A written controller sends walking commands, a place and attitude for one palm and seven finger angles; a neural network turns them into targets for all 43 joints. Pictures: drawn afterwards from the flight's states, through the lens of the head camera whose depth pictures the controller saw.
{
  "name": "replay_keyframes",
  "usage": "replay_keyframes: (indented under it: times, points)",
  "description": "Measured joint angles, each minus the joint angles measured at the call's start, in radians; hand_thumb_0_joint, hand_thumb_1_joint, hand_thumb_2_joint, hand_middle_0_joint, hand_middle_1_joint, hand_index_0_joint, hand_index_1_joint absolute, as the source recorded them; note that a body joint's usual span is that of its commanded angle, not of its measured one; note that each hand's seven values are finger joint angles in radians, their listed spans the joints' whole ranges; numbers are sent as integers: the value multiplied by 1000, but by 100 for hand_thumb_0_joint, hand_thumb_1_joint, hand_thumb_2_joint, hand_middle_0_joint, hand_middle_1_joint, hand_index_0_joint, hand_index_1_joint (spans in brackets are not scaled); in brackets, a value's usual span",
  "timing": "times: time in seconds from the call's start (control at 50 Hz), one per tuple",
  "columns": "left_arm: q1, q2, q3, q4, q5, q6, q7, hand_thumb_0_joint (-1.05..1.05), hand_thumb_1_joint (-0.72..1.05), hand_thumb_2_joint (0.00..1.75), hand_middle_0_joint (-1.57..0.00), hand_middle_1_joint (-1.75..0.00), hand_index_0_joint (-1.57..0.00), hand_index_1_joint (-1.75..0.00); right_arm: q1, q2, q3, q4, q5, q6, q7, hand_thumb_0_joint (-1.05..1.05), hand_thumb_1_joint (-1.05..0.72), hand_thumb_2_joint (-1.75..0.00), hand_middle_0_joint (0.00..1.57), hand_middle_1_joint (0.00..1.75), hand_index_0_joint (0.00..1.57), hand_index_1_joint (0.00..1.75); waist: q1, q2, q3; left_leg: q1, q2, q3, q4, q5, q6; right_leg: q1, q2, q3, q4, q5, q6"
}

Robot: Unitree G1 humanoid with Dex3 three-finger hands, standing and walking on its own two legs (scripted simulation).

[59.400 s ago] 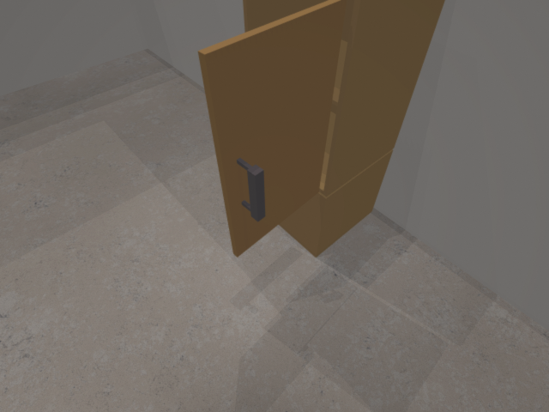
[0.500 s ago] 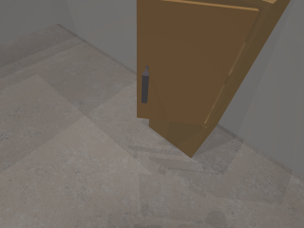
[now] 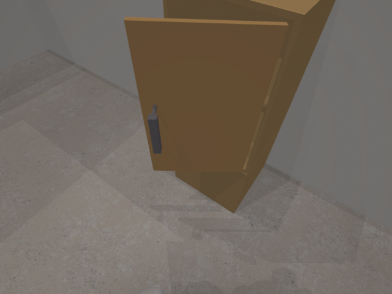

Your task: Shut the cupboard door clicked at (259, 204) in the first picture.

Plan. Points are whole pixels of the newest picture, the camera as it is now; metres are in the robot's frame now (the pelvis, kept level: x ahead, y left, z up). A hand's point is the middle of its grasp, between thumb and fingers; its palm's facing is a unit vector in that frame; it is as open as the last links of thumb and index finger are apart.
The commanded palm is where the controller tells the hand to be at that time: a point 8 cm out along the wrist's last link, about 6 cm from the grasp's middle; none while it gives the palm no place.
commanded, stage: take the last steps up to it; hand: left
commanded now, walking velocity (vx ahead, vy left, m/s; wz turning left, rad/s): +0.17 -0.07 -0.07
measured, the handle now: (156, 129) +0.59 +0.15 -0.07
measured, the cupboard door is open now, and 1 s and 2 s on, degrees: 35 35 35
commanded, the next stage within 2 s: come to a stop and stand still in 0.12 s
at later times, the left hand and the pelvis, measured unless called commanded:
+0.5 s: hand (139, 275) +0.19 +0.15 -0.17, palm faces -0.05 -0.97 -0.24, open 7.3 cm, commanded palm none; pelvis +0.11 -0.04 -0.01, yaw -2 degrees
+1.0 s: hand out of the picture +0.11 +0.21 -0.17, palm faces -0.03 -0.96 -0.29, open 7.4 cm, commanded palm none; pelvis +0.08 +0.01 -0.01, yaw -3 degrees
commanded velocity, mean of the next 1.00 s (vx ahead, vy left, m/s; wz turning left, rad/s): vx -0.05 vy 0.03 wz -0.01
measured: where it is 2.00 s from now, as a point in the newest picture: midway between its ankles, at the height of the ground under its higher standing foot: outside the picture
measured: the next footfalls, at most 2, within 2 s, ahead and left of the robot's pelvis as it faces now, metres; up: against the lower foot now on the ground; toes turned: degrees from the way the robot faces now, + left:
left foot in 0.10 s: +0.13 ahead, +0.10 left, +0.00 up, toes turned +7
right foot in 0.40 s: +0.17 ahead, -0.17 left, +0.00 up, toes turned -5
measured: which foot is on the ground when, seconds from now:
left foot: up 0.00-0.08, down 0.10-0.44, up 0.46-0.72, down 0.74-1.00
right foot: down 0.00-0.10, up 0.12-0.38, down 0.40-0.76, up 0.78-0.92, down 0.94-1.00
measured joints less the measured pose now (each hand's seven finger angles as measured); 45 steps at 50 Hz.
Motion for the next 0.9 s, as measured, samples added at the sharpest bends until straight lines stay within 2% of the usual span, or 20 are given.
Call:
replay_keyframes:
  times: [0.08,0.1,0.16,0.22,0.26,0.3,0.36,0.4,0.42,0.46,0.52,0.58,0.62,0.68,0.72,0.74,0.76,0.8,0.86,0.9]
  points:
    - [20,-2,-1,34,-6,2,-1,1,91,90,-20,-30,-20,-30,-25,26,15,-20,0,-28,0,1,-90,-90,20,30,20,30,8,-22,14,69,-10,19,-244,113,10,28,9,3,35,-54,10]
    - [28,-2,-1,38,-9,4,-1,1,91,90,-20,-30,-20,-30,-27,30,20,-24,-2,-40,-1,1,-90,-90,20,30,20,30,12,-24,14,95,-13,18,-301,178,29,17,12,8,82,-86,12]
    - [21,6,1,48,-9,27,-2,1,91,90,-20,-30,-20,-30,-41,58,33,-30,-11,-59,-10,1,-90,-90,20,30,20,30,15,-60,24,108,-16,51,-254,135,73,-117,-2,37,416,-198,4]
    - [-16,10,5,43,-1,39,-10,1,91,90,-20,-30,-20,-30,-22,76,39,-32,-11,-59,-20,1,-90,-90,20,30,20,30,6,-57,28,155,-16,58,-312,125,65,-256,-23,34,635,-163,15]
    - [-47,11,7,24,-2,37,-12,1,91,90,-20,-30,-20,-30,-3,84,43,-18,-10,-57,-23,1,-90,-90,20,30,20,30,5,-46,32,194,-15,53,-372,148,58,-303,-46,31,617,-122,27]
    - [-74,13,9,6,-4,34,-4,1,92,90,-20,-30,-20,-30,15,86,44,3,-8,-47,-25,1,-91,-90,20,30,20,30,5,-30,32,224,-9,45,-416,161,52,-316,-63,30,514,-84,41]
    - [-110,20,6,-17,-8,27,4,1,92,90,-20,-30,-20,-30,29,88,42,36,-1,-27,-25,1,-91,-90,20,30,20,30,2,-11,38,248,2,29,-420,148,33,-279,-75,29,306,14,58]
    - [-118,32,4,-30,-8,18,8,1,92,90,-20,-30,-20,-30,36,95,36,53,7,-12,-21,1,-91,-90,20,30,20,30,7,-25,36,254,-3,34,-386,116,15,-235,-86,41,170,143,59]
    - [-118,39,4,-33,-6,13,12,1,92,90,-20,-30,-20,-30,37,98,32,58,11,-6,-18,1,-90,-90,20,30,20,30,9,-37,32,252,-9,40,-361,95,7,-218,-93,53,147,134,60]
    - [-131,28,-1,-24,-2,13,19,1,92,90,-20,-30,-20,-30,22,84,18,59,17,9,-12,1,-90,-90,20,30,20,30,0,-11,37,242,1,26,-320,60,1,-218,-82,47,175,63,59]
    - [-149,5,-9,-24,-1,12,26,0,91,90,-20,-30,-20,-30,-9,59,3,45,21,27,-16,1,-90,-90,20,30,20,30,-11,11,52,192,-32,-21,-169,-84,4,-214,-81,37,177,56,55]
    - [-167,-11,-8,-37,2,19,35,0,91,90,-20,-30,-20,-30,-43,38,-5,25,26,35,-19,1,-90,-90,20,30,20,30,-1,2,71,135,-78,-52,-8,-151,1,-203,-92,37,149,75,50]
    - [-172,-16,-6,-47,4,23,38,0,91,90,-20,-30,-20,-30,-65,26,-9,10,25,40,-18,1,-91,-90,20,30,20,30,8,-7,76,112,-95,-60,31,-151,-3,-199,-98,37,127,91,55]
    - [-169,-8,-1,-57,7,30,40,0,91,90,-20,-30,-21,-30,-91,16,-9,-16,24,37,-14,1,-91,-90,20,30,20,30,17,-25,72,121,-96,-60,-52,-98,-6,-204,-104,35,111,109,66]
    - [-159,5,3,-58,5,36,39,0,90,90,-21,-30,-21,-30,-97,15,-6,-34,22,24,-11,1,-91,-90,20,30,20,30,19,-40,63,173,-86,-56,-221,17,-3,-218,-106,35,132,104,78]
    - [-149,7,-2,-55,-2,35,47,0,90,90,-21,-30,-21,-30,-89,7,-4,-50,24,14,-8,1,-91,-90,20,30,20,30,14,-29,52,204,-65,-46,-306,95,4,-228,-98,26,155,94,85]
    - [-142,14,-10,-54,-8,39,54,0,90,90,-21,-30,-21,-30,-82,8,-7,-64,21,7,-8,1,-91,-90,20,30,20,30,10,-35,46,204,-68,-35,-305,98,28,-240,-107,25,192,75,80]
    - [-112,26,-19,-60,-9,54,58,0,90,90,-21,-30,-21,-30,-65,13,-2,-96,10,8,-8,1,-91,-90,20,30,20,30,25,-46,28,205,-81,-10,-266,61,66,-267,-108,50,295,-51,54]
    - [-67,28,-30,-63,-8,72,49,1,91,90,-20,-30,-21,-30,-47,16,12,-138,1,10,-11,1,-91,-90,20,30,20,30,31,-13,0,213,-85,10,-266,47,91,-291,-75,63,429,-129,34]
    - [-41,30,-31,-69,-8,65,42,1,91,90,-20,-30,-20,-30,-45,23,23,-151,1,9,-8,1,-90,-90,20,30,20,30,38,4,-8,216,-92,23,-276,56,97,-267,-63,53,395,-103,31]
